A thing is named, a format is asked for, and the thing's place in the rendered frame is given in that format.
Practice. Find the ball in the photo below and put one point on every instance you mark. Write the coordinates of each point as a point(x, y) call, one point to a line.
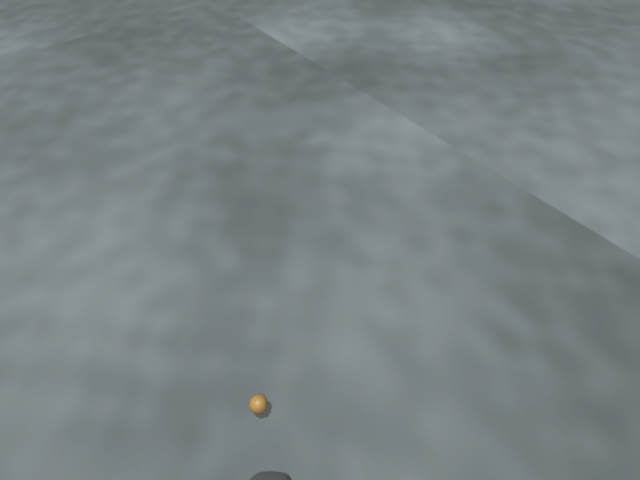
point(258, 403)

